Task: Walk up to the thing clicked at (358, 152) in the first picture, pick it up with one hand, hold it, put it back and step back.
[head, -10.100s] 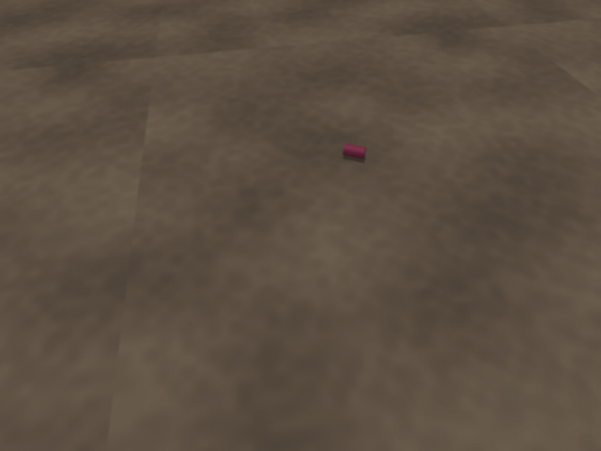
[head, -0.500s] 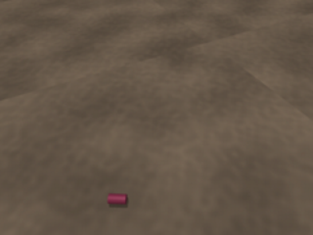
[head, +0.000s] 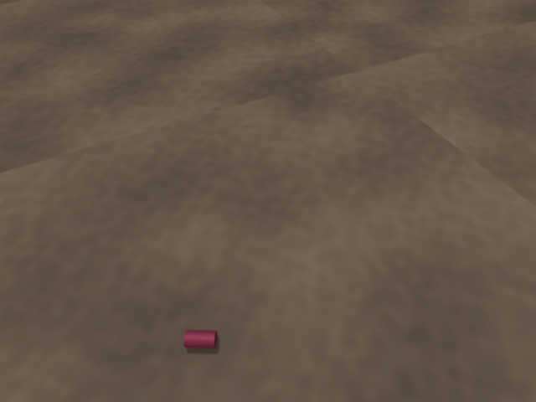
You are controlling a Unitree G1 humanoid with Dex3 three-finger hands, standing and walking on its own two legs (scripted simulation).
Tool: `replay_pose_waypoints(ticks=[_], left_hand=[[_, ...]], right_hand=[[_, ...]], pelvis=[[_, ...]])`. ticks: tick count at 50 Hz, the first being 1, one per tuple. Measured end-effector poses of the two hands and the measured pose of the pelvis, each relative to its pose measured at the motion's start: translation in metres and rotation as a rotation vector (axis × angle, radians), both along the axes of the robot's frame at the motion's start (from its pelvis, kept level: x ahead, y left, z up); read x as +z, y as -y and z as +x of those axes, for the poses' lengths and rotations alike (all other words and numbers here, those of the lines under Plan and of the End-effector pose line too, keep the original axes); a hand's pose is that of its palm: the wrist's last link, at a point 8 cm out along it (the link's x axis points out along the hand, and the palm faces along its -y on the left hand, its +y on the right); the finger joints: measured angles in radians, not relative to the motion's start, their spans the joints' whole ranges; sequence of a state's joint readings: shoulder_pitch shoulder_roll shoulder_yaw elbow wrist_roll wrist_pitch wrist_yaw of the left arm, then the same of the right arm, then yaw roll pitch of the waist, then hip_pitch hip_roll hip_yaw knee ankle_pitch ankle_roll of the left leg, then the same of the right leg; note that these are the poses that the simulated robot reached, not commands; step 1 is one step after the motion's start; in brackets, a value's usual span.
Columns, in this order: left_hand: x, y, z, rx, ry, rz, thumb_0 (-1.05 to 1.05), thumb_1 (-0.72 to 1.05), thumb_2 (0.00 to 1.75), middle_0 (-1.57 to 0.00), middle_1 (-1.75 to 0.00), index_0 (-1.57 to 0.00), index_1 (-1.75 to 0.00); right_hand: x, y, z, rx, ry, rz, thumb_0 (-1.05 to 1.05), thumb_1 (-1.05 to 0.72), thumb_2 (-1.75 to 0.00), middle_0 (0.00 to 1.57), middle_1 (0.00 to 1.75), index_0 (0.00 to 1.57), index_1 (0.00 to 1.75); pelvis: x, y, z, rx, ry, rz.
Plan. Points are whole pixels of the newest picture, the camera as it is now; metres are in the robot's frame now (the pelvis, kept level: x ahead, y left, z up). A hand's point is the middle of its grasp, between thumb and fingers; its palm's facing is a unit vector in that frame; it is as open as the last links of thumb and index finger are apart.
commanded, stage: stand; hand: left
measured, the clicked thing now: (200, 338) +0.46 +0.25 -0.75
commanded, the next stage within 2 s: none
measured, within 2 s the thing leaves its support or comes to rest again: neither
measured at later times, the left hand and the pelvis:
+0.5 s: hand out of the picture +0.06 +0.25 -0.15, palm faces -0.02 -0.94 -0.34, open 7.4 cm; pelvis -0.01 +0.00 +0.00, yaw +1 degrees
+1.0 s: hand out of the picture +0.05 +0.25 -0.16, palm faces -0.02 -0.94 -0.34, open 7.4 cm; pelvis -0.01 -0.01 +0.00, yaw +1 degrees
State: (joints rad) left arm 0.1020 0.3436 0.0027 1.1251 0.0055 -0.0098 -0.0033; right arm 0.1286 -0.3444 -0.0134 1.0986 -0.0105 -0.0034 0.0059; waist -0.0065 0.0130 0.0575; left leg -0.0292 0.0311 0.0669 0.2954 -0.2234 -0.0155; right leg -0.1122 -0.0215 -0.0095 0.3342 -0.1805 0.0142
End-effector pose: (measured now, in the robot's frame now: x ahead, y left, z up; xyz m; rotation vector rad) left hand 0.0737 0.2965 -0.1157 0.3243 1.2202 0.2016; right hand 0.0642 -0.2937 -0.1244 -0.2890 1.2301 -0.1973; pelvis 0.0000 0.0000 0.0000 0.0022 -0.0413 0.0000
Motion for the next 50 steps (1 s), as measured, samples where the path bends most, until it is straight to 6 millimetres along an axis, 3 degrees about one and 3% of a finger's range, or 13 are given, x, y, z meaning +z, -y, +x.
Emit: replay_pose_waypoints(ticks=[32,50], left_hand=[[-0.001,0.002,-0.026,0.015,-0.026,-0.003,0.01,0.9,0.89,-0.21,-0.3,-0.2,-0.3],[-0.002,0.004,-0.028,0.017,-0.035,-0.006,0.01,0.9,0.89,-0.21,-0.3,-0.2,-0.3]], right_hand=[[0.0,0.004,-0.012,0.026,-0.021,0.0,0.0,-0.91,-0.9,0.2,0.3,0.2,0.3],[0.0,0.005,-0.013,0.032,-0.033,-0.003,0.0,-0.91,-0.9,0.2,0.3,0.2,0.3]], pelvis=[[0.001,0.005,-0.011,0.016,-0.004,0.0],[0.001,0.006,-0.011,0.018,-0.01,-0.002]])
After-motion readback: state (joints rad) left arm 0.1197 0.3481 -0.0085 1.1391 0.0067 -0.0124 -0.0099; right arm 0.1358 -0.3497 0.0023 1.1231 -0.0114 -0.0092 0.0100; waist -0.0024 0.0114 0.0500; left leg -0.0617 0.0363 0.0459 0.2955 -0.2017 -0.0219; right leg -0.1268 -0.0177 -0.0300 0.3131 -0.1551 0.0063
